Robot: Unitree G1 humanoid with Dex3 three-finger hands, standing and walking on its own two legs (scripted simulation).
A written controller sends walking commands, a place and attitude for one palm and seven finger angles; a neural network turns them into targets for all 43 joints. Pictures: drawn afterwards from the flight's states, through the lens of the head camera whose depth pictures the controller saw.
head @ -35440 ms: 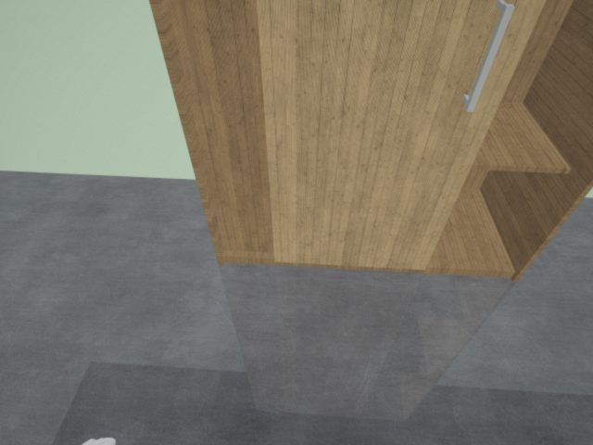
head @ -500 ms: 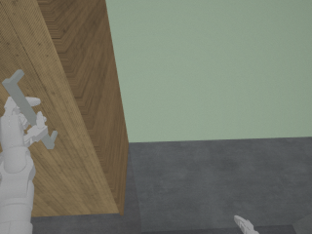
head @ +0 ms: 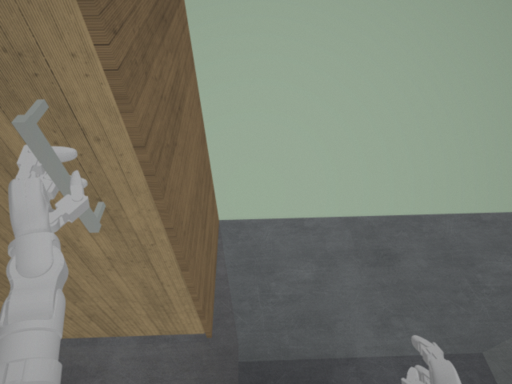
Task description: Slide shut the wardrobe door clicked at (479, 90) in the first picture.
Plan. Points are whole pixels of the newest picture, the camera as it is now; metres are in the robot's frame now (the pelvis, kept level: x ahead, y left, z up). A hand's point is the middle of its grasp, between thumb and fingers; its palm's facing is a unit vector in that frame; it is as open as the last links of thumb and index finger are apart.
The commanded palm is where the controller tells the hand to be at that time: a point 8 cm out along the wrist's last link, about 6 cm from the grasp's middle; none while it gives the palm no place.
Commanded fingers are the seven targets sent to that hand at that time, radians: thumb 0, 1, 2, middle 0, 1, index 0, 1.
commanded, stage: stop walking and hold the door there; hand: left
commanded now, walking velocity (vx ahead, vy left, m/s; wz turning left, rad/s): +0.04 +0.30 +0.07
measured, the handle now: (70, 174) +0.38 +0.31 +0.14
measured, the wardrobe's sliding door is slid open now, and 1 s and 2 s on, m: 0.00 0.00 0.00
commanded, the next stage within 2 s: loosen the grip on the handle in 1.28 s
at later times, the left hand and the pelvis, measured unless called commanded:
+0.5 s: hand (75, 199) +0.33 +0.29 +0.14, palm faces +0.26 -0.95 -0.18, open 5.9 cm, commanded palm +0.30 +0.31 +0.13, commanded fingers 0.00 0.90 0.90 -0.45 -1.40 -0.45 -1.40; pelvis -0.03 +0.09 +0.00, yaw +0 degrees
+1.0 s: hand (71, 201) +0.33 +0.29 +0.14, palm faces +0.06 -0.99 -0.09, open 5.7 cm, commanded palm +0.31 +0.31 +0.13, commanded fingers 0.00 0.90 0.90 -0.45 -1.40 -0.45 -1.40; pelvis -0.03 +0.17 +0.00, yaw +0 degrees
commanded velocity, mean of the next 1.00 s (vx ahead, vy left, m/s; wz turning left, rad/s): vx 0.05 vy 0.02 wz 0.04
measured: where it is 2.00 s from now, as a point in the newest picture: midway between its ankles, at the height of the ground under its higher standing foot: outside the picture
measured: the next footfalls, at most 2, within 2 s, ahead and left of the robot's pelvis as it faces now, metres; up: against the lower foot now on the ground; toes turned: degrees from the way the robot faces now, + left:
right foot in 0.28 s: +0.03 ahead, -0.09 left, +0.00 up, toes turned -9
left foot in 0.54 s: +0.03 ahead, +0.30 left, +0.00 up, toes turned +5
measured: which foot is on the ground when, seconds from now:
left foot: down 0.00-0.28, up 0.30-0.52, down 0.54-1.00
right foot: down 0.00-0.08, up 0.10-0.26, down 0.28-0.54, up 0.56-0.70, down 0.72-1.00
